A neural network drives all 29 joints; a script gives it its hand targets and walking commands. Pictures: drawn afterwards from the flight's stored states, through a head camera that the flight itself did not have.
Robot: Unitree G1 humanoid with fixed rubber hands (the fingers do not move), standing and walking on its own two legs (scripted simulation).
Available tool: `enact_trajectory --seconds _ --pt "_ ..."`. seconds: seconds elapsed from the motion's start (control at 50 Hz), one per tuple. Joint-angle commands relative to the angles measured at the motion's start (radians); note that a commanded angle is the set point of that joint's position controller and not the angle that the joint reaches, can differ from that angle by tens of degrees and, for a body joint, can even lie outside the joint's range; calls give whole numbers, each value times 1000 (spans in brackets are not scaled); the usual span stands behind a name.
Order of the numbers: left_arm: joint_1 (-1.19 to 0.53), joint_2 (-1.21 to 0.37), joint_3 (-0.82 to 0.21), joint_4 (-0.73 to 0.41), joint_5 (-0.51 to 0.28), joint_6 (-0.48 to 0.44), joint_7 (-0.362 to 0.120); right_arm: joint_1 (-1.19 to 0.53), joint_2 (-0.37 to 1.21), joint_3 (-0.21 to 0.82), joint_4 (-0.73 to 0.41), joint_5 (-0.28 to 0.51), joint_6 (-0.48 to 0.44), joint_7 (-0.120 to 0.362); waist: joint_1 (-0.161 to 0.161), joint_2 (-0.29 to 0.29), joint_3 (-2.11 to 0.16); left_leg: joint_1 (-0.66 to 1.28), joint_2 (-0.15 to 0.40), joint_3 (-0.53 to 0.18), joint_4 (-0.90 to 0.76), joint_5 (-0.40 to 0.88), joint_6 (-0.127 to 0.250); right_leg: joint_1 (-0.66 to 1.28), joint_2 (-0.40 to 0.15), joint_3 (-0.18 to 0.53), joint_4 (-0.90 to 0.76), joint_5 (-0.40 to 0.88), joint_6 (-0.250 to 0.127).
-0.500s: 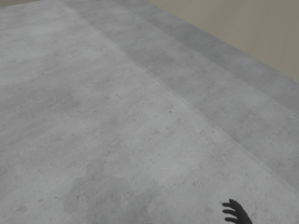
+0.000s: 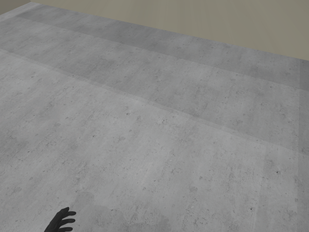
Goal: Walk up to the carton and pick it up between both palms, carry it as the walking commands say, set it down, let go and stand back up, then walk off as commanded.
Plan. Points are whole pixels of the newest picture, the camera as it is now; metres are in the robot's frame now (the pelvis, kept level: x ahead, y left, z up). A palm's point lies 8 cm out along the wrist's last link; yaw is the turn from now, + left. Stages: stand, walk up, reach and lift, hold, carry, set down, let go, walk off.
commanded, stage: walk off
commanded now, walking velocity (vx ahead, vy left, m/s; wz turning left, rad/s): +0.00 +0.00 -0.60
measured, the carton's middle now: out of the picture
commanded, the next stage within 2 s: stand in 0.30 s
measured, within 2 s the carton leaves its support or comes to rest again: neither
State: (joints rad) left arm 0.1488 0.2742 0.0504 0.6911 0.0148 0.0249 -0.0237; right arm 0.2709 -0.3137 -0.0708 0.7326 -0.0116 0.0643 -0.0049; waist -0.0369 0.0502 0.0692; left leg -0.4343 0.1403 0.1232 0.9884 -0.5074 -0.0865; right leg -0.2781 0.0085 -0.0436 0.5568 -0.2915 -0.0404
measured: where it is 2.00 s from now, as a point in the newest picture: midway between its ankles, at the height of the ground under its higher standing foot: outside the picture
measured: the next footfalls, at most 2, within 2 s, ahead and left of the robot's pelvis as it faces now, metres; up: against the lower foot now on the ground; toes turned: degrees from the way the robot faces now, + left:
left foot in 0.36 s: +0.06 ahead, +0.13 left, +0.00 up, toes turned -10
right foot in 0.72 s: -0.05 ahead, -0.09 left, +0.00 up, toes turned -15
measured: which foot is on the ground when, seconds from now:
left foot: up 0.00-0.34, down 0.36-1.00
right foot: down 0.00-0.36, up 0.38-0.70, down 0.72-1.00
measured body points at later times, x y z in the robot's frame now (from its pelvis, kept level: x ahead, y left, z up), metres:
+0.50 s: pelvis -0.01 +0.04 +0.01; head +0.03 +0.06 +0.46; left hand +0.14 +0.29 -0.13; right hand +0.05 -0.25 -0.09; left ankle +0.02 +0.13 -0.73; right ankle -0.06 -0.10 -0.67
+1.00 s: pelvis -0.03 +0.02 +0.01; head -0.03 +0.01 +0.46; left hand +0.14 +0.22 -0.12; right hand -0.06 -0.24 -0.13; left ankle +0.02 +0.14 -0.73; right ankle -0.08 -0.08 -0.73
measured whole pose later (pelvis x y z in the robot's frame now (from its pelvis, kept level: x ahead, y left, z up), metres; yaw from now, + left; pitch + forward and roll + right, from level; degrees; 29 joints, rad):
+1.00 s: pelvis -0.03 +0.02 +0.01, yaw -16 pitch -2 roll +0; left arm 0.19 0.22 0.01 0.92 0.01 0.00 0.02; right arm 0.28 -0.24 -0.02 0.91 -0.02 0.01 0.01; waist -0.04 0.01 0.02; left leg -0.18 0.06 0.10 0.40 -0.18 -0.02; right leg -0.12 0.02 0.01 0.39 -0.24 -0.02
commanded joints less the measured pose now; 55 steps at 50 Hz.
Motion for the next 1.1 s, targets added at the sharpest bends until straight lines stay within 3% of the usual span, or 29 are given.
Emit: enact_trajectory --seconds 0.0,0.04,0.08,0.16,0.22,0.28,0.32,0.34,0.36,0.38,0.4,0.42,0.44,0.48,0.54,0.58,0.62,0.66,0.68,0.7,0.72,0.74,0.78,0.8,0.84,0.92,1.08 --pt "37 163 43 -34 -8 -4 27 -31 -83 -18 -76 -9 -14 2 45 -228 -79 -155 1 -86 113 107 -17 157 -236 239 -209 541 -100" --pt "41 161 40 -34 -7 -8 24 -5 -78 -21 -61 -11 -13 7 35 -203 -115 -118 -22 -90 124 144 -25 139 -212 230 -202 550 -103" --pt "65 173 45 -24 -3 -12 20 -28 -60 -16 -65 -8 -9 6 42 -187 -110 -119 -39 -97 79 154 -25 128 -204 260 -213 458 -109" --pt "114 190 52 -11 5 -8 17 -94 -41 -7 -87 -6 -6 2 73 -208 -84 -112 -73 -105 -70 114 -14 120 -211 358 -231 275 -135" --pt "118 201 58 -8 11 -2 11 -118 -30 -2 -98 0 -13 -2 77 -215 -89 -28 -107 -105 -176 85 1 80 -201 395 -203 275 -138" --pt "91 200 60 -12 12 4 3 -92 -25 1 -96 10 -25 -12 56 -230 -108 93 -143 -101 -306 89 19 40 -191 451 -169 399 -122" --pt "67 174 52 -12 0 5 6 -12 -20 4 -66 9 -39 -24 10 -197 -131 254 -142 -87 -555 230 35 -4 -160 435 -104 382 -66" --pt "90 133 43 -6 -9 0 11 22 -57 -3 -58 -2 -52 -32 4 -133 -152 380 -50 -146 -642 288 49 -91 -116 409 -62 234 -8" --pt "136 51 29 -12 -11 -1 16 41 -126 -10 -68 -13 -61 -35 18 87 -177 488 219 -400 -743 254 87 -215 -7 291 142 -47 41" --pt "110 90 39 -34 4 5 26 -21 -215 -32 -82 -12 -51 -25 18 231 -112 293 360 -524 -752 366 222 -269 88 147 317 -308 64" --pt "86 150 54 -20 26 13 25 -18 -145 -16 -79 -13 -53 -15 9 108 -68 228 317 -486 -759 383 254 -238 46 190 453 -282 65" --pt "102 128 54 -3 19 18 15 -68 -100 1 -80 -7 -58 -11 46 84 -36 191 244 -392 -751 389 233 -227 43 202 500 -220 68" --pt "144 117 52 24 10 20 7 -132 -69 10 -88 -10 -61 -9 80 89 -28 180 173 -301 -737 428 203 -200 40 191 527 -156 78" --pt "170 96 41 52 4 24 -4 -147 -51 16 -84 -7 -70 -19 78 126 -56 224 102 -201 -699 562 190 -179 46 160 507 -110 102" --pt "107 66 26 55 -5 29 0 -73 -53 17 -50 -11 -73 -20 26 129 -79 294 94 -166 -655 642 212 -145 44 114 347 -132 127" --pt "71 47 14 53 -6 35 4 -36 -74 11 -27 -13 -71 -14 2 155 -88 311 98 -168 -635 639 228 -87 33 80 208 -161 121" --pt "60 53 12 58 -7 36 10 -7 -99 1 -3 -14 -61 -8 -8 179 -94 326 110 -197 -612 691 252 -42 31 32 98 -173 102" --pt "96 44 8 85 -9 28 16 -4 -107 -2 15 -9 -52 -3 18 160 -99 314 107 -198 -569 760 240 48 34 9 -93 -60 74" --pt "126 42 4 103 -4 18 19 -1 -99 0 22 -2 -50 -1 39 127 -99 266 103 -188 -546 751 206 141 15 30 -251 97 59" --pt "134 75 4 109 11 2 24 7 -72 6 22 2 -55 4 41 75 -126 175 91 -185 -539 646 149 277 -56 99 -286 190 48" --pt "132 137 11 101 20 -12 29 6 -17 19 0 4 -61 15 31 -105 -164 64 24 -111 -452 437 95 361 -236 288 -283 306 12" --pt "80 150 10 110 -1 -15 26 -7 27 35 7 8 -50 12 16 -224 -118 204 -39 -62 -547 188 65 145 -271 279 -254 404 -62" --pt "8 65 -13 105 -3 -22 26 -36 -20 29 37 -1 -46 15 18 -191 -58 251 -54 -70 -589 293 60 92 -178 226 -281 183 -20" --pt "11 67 -15 115 -2 -20 32 -38 -34 24 50 -4 -49 18 18 -188 -38 262 -48 -72 -597 343 58 81 -152 210 -291 138 -1" --pt "44 78 -14 143 -9 -25 43 1 -37 20 79 -8 -57 18 11 -160 -41 282 -23 -83 -612 403 63 86 -126 184 -281 166 7" --pt "65 68 -17 185 -9 -30 46 25 -24 25 131 -5 -63 9 14 -94 -27 272 -19 -91 -635 388 61 89 -115 174 -276 133 2" --pt "90 57 -21 267 -9 -40 49 34 -9 33 218 -4 -67 0 15 -49 -18 292 -11 -103 -651 388 70 73 -100 160 -279 129 -3"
